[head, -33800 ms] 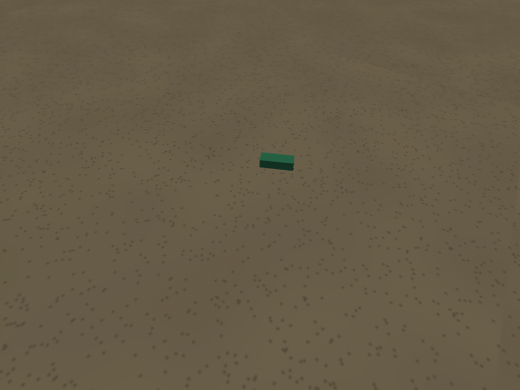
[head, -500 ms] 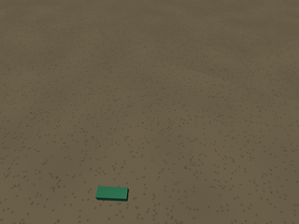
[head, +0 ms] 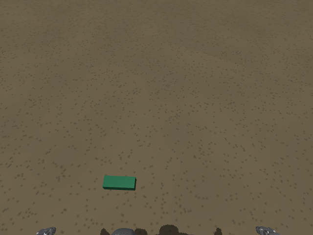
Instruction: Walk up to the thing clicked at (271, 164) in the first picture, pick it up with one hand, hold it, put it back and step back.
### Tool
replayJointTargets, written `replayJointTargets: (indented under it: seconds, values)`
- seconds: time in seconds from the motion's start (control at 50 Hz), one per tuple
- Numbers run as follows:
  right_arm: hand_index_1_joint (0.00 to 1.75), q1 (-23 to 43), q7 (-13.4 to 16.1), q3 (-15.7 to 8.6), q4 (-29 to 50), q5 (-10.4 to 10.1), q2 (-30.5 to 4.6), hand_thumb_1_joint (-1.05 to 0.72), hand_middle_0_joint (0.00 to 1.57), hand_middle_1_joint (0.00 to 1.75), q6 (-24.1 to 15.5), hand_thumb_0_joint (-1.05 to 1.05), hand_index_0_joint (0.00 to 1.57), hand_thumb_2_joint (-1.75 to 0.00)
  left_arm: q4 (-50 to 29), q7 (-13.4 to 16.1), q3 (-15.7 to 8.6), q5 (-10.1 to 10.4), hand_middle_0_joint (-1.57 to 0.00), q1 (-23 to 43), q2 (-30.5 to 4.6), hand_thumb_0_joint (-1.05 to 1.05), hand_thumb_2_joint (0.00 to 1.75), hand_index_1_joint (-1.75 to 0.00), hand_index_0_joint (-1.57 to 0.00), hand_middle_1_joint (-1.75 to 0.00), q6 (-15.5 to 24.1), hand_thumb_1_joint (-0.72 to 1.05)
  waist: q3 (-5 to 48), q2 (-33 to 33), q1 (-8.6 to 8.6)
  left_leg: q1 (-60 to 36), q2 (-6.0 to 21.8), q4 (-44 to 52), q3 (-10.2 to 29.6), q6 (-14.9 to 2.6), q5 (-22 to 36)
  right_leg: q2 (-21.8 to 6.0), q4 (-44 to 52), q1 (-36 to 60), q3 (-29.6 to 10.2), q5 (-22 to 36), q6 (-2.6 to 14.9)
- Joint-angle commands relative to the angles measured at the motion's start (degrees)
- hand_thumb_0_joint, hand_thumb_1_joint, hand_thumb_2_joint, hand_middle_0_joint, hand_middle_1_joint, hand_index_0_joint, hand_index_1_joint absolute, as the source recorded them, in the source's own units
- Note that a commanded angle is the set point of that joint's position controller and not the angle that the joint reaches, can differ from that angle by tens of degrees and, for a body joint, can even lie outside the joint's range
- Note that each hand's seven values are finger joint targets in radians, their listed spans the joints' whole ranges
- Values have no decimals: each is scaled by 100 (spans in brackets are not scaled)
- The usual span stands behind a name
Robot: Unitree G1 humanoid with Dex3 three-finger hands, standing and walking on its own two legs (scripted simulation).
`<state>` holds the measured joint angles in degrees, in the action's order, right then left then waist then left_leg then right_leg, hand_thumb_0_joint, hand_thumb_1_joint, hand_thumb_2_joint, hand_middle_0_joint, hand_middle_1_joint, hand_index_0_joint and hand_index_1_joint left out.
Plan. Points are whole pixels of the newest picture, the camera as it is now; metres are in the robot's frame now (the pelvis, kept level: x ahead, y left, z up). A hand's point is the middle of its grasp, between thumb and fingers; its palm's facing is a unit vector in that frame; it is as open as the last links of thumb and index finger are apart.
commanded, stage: step back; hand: left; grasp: from above
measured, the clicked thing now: (119, 183) +0.46 +0.22 -0.75
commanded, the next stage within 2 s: none
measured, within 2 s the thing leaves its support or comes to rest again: neither
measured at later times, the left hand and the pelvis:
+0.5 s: hand out of the picture +0.02 +0.31 -0.17, palm faces -0.09 -0.92 -0.39, open 7.3 cm; pelvis -0.10 +0.05 -0.02, yaw -5 degrees
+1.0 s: hand out of the picture -0.10 +0.31 -0.16, palm faces +0.00 -0.92 -0.39, open 7.4 cm; pelvis -0.24 +0.04 -0.02, yaw -1 degrees
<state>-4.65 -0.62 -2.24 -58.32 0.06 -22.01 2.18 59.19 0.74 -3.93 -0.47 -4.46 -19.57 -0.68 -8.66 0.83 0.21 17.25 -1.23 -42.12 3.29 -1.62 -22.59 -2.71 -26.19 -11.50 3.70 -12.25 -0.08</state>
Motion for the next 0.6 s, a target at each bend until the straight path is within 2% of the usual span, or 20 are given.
replayJointTargets:
  seconds: [0.0,0.04,0.06,0.08,0.1,0.12,0.14,0.16,0.18,0.2,0.22,0.24,0.3,0.32,0.4,0.48,0.52,0.54,0.56,0.58]
  values:
    - [30,-719,20,-330,501,-46,-985,-90,20,30,65,0,20,-90,-930,113,-334,-127,-20,743,-1646,0,90,-30,-20,-30,76,90,1013,-1176,265,25,113,-1011,172,-160,-625,-1715,146,-153,-1184,2618,1322]
    - [30,-887,27,-368,523,8,-1007,-90,20,30,19,0,20,-90,-1061,117,-303,-109,-20,690,-1574,0,90,-30,-20,-30,17,90,1094,-974,224,-40,163,233,-35,-95,100,-1389,-439,91,-939,2275,970]
    - [30,-1018,31,-389,491,72,-963,-90,20,30,-24,0,20,-90,-1103,99,-271,-62,-20,733,-1579,0,90,-30,-20,-30,-45,90,1064,-846,319,-278,118,1182,-235,-59,948,-1169,-842,4,-747,1986,774]
    - [30,-898,51,-441,571,183,-1087,-90,20,30,-69,0,20,-90,-1140,77,-227,-4,-20,484,-1340,0,90,-30,-20,-30,-127,90,910,-114,191,-401,362,1853,152,-48,2345,-670,-1496,-273,-509,1174,514]
    - [30,-777,71,-560,748,324,-1611,-90,20,30,-130,0,20,-90,-1233,89,-188,73,-20,232,-1005,0,90,-30,-20,-30,-182,90,982,1222,63,-883,1526,2126,1893,-357,4054,367,-2567,-1255,-442,-1003,222]
    - [30,-635,73,-595,826,243,-1949,-90,20,30,-157,0,20,-90,-1142,160,-230,47,-20,124,-1105,0,90,-30,-20,-30,-243,90,1086,1008,68,-657,1910,1957,2160,-869,4734,815,-3281,-1319,-1158,-2677,187]
    - [30,-501,84,-605,903,176,-2017,-90,20,30,-160,0,20,-90,-1083,218,-238,23,-20,134,-1225,0,90,-30,-20,-30,-253,90,1216,1107,182,-468,2085,2088,2492,-1094,4342,922,-3867,-1274,-1576,-2820,197]
    - [30,-309,120,-557,979,153,-1777,-90,20,30,-168,0,20,-90,-1103,242,-250,17,-20,234,-1275,0,90,-30,-20,-30,-252,90,1179,851,167,-547,1932,1978,2154,-1102,4097,861,-4160,-1418,-1705,-2515,232]
    - [30,-36,170,-494,1026,167,-1552,-90,20,30,-174,0,20,-90,-1026,246,-238,59,-20,33,-1278,0,90,-30,-20,-30,-248,90,1171,775,-61,-869,1680,1732,1602,-1053,4132,835,-4444,-1725,-1707,-2145,219]
    - [30,8,209,-463,1095,195,-1398,-90,20,30,-177,0,20,-90,-993,231,-243,90,-20,-212,-1295,0,90,-30,-20,-30,-237,90,1201,792,-172,-1080,1443,1524,1203,-953,4180,790,-4453,-1858,-1634,-1817,180]
    - [30,-160,235,-440,1126,178,-1283,-90,20,30,-187,0,20,-90,-1000,209,-261,67,-20,-233,-1364,0,90,-30,-20,-30,-222,90,1238,751,-140,-1231,1379,1441,1127,-906,4204,754,-4438,-1824,-1534,-1709,126]
    - [30,-313,255,-440,1118,162,-1244,-90,20,30,-196,0,20,-90,-1016,189,-280,32,-20,-299,-1363,0,90,-30,-20,-30,-206,90,1353,760,-67,-1534,1540,1402,1238,-1108,4381,734,-4448,-1841,-1416,-1789,32]
    - [30,-621,287,-468,1168,130,-1235,-90,20,30,-197,0,20,-90,-1211,154,-284,-17,-20,-160,-1314,0,90,-30,-20,-30,-175,90,1172,460,142,-1692,1650,1405,1198,-1278,4509,739,-4120,-1888,-1336,-1920,-123]
    - [30,-711,296,-473,1159,125,-1255,-90,20,30,-203,0,20,-90,-1287,142,-294,-21,-20,-86,-1291,0,90,-30,-20,-30,-162,90,1134,522,230,-1838,1719,1375,1261,-1348,4465,657,-3782,-1916,-1310,-1968,-130]
    - [30,-668,295,-490,1300,132,-1406,-90,20,30,-196,0,20,-90,-1317,88,-339,-25,-20,-298,-1268,0,90,-30,-20,-30,-144,90,1150,578,268,-1481,1826,1460,1207,-1405,3841,558,-3071,-1463,-1080,-1872,-102]
    - [30,-338,259,-468,1418,127,-1482,-90,20,30,-162,0,20,-90,-1241,-3,-376,-41,-20,-785,-1220,0,90,-30,-20,-30,-111,90,1429,699,100,-1060,1678,1451,1049,-1150,2593,339,-1734,-723,-654,-1503,51]
    - [30,-64,219,-466,1444,93,-1529,-90,20,30,-105,0,20,-90,-1009,-38,-393,-55,-20,-1338,-1120,0,90,-30,-20,-30,-81,90,1472,784,-207,-438,1472,1166,754,-840,2185,311,-291,150,-385,-504,206]
    - [30,-86,204,-408,1411,43,-1391,-90,20,30,-74,0,20,-90,-973,-26,-430,-114,-20,-1408,-1242,0,90,-30,-20,-30,-38,90,1371,549,-205,101,1234,996,616,-545,1674,235,15,495,-603,-158,285]
    - [30,-170,190,-329,1444,11,-1135,-90,20,30,-64,0,20,-90,-1087,-20,-515,-205,-20,-1258,-1574,0,90,-30,-20,-30,-6,90,1071,-400,-110,1166,691,314,313,-165,595,-555,444,626,-1958,-539,570]
    - [30,210,228,-344,1503,-28,-1019,-90,20,30,-51,0,20,-90,-1289,-30,-637,-144,-20,-927,-2237,0,90,-30,-20,-30,-28,90,639,-1814,-381,1219,-413,-1197,-169,136,-1005,-1839,1128,-682,-3505,-477,1591]
